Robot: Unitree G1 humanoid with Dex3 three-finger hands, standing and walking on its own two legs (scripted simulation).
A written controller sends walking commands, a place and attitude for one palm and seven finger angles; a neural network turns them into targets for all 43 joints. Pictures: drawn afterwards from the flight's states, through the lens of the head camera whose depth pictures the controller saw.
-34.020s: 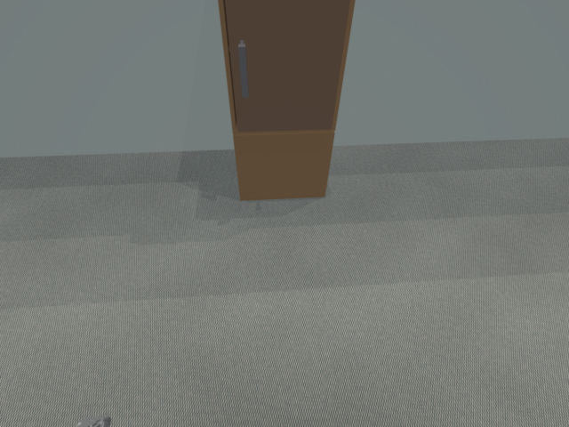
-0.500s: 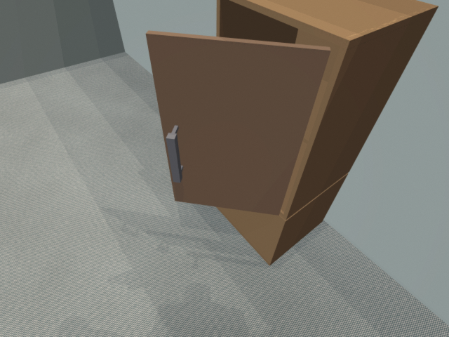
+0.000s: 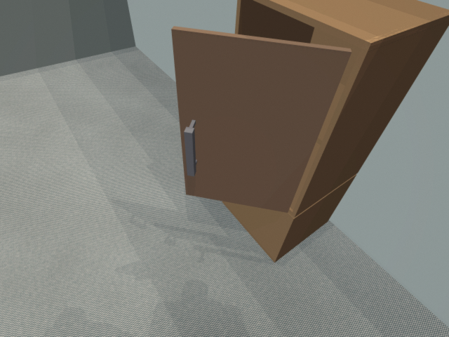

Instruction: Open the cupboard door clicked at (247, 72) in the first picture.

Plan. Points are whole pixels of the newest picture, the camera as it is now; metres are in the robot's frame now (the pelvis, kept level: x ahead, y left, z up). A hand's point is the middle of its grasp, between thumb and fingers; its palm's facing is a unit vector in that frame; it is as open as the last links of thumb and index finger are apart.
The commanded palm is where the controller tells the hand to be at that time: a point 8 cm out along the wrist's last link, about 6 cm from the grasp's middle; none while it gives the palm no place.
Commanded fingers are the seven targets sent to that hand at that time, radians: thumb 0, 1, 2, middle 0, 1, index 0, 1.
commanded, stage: come to a stop and stand still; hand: left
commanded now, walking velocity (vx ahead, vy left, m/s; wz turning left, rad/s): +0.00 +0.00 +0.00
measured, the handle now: (192, 148) +0.63 +0.14 -0.08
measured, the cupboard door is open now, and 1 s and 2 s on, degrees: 43 43 43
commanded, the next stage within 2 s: look again from close up in 0.14 s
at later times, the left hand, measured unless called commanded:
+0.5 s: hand out of the picture +0.00 +0.15 -0.18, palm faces +0.00 -0.99 -0.14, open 7.4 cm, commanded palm none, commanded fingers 0.00 0.90 0.90 -0.20 -0.30 -0.20 -0.30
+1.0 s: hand out of the picture -0.02 +0.14 -0.18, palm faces +0.02 -0.99 -0.14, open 7.4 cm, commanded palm none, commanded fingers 0.00 0.90 0.90 -0.20 -0.30 -0.20 -0.30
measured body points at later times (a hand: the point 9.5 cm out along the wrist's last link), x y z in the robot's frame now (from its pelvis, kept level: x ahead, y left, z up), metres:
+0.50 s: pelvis +0.00 -0.01 +0.00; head +0.00 +0.01 +0.45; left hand +0.00 +0.20 -0.17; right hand +0.01 -0.23 -0.15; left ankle +0.04 +0.08 -0.74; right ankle +0.00 -0.14 -0.74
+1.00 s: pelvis +0.02 -0.01 +0.00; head +0.02 +0.00 +0.45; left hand -0.02 +0.20 -0.17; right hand +0.00 -0.23 -0.16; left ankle +0.04 +0.08 -0.74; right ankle +0.00 -0.13 -0.74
